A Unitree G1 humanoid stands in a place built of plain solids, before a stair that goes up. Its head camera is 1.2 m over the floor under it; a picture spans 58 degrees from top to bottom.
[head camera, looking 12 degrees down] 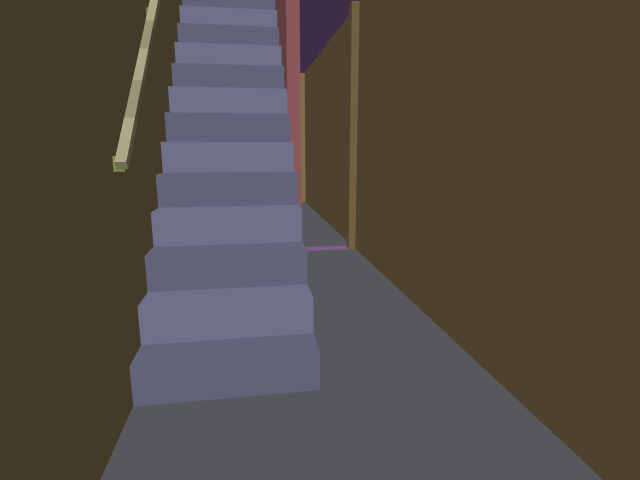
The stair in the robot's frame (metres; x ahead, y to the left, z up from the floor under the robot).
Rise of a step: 0.21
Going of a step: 0.23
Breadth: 0.90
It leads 9 degrees to the left of straight ahead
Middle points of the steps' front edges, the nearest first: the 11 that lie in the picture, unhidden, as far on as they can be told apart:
1.92 0.44 0.21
2.14 0.48 0.41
2.37 0.52 0.62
2.60 0.55 0.83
2.82 0.59 1.04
3.05 0.63 1.24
3.28 0.67 1.45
3.50 0.70 1.66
3.73 0.74 1.86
3.96 0.78 2.07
4.19 0.81 2.28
